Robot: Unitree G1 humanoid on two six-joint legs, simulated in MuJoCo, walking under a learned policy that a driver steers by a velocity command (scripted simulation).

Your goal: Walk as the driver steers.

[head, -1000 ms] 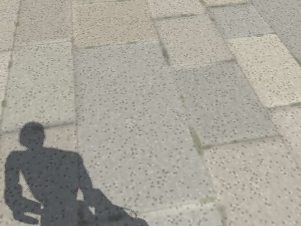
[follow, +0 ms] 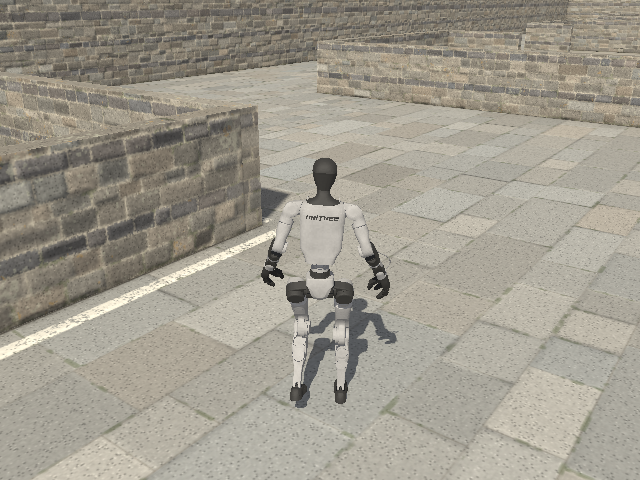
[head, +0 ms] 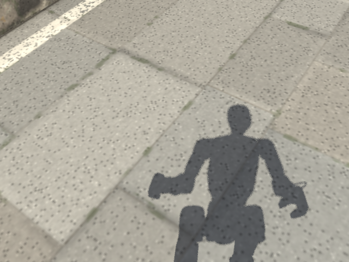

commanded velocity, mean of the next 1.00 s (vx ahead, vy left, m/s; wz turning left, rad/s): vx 0.55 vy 0.00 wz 0.17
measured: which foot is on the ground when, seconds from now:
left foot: up 0.00-0.30, down 0.32-0.74, up 0.76-1.00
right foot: down 0.00-0.32, up 0.34-0.74, down 0.76-1.00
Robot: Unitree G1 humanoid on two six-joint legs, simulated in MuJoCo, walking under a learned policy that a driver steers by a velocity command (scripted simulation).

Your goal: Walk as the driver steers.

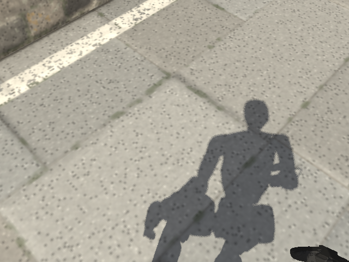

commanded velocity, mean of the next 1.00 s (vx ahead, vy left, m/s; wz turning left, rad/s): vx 0.04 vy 0.00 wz -0.92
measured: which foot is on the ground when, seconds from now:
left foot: up 0.00-0.26, down 0.28-0.78, up 0.80-1.00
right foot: down 0.00-0.28, up 0.30-0.76, down 0.78-1.00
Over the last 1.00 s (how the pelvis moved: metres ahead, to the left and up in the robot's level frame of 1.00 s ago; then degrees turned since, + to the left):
0.36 0.17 -0.01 4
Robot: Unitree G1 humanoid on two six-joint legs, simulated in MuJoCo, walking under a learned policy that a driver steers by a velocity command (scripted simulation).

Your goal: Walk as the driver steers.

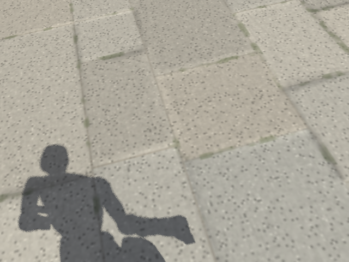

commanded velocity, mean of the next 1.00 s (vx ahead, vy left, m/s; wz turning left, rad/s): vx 0.35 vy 0.00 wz -0.13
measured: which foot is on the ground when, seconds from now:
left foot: up 0.00-0.26, down 0.28-0.64, up 0.66-1.00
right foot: down 0.00-1.00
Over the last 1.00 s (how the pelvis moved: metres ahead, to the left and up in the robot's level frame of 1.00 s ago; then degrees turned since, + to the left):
0.10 0.06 0.01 -56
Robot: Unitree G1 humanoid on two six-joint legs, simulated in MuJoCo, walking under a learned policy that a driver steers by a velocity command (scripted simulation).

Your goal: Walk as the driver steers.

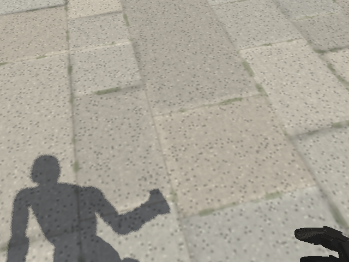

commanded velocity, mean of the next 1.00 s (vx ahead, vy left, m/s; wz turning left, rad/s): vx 0.97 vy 0.00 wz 0.16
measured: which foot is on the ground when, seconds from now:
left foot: up 0.00-0.06, down 0.08-0.54, up 0.56-1.00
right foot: down 0.00-0.10, up 0.12-0.54, down 0.56-1.00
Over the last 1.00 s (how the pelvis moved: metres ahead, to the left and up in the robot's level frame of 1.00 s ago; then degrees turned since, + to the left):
0.21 0.01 -0.01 -6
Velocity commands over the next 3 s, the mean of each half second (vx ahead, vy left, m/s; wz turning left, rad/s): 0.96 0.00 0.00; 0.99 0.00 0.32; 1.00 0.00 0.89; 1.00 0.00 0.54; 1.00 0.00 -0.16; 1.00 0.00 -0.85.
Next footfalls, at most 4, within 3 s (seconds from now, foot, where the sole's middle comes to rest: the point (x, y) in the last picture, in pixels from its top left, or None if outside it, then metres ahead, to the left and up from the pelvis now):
0.08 left None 0.26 0.13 -0.77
0.56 right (220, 203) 0.73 -0.04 -0.77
1.02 left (187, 121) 1.16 0.14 -0.77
1.46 right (190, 62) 1.63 0.17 -0.77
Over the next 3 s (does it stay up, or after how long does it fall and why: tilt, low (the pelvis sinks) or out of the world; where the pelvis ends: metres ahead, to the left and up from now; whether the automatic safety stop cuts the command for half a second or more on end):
stays up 2.36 1.23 0.01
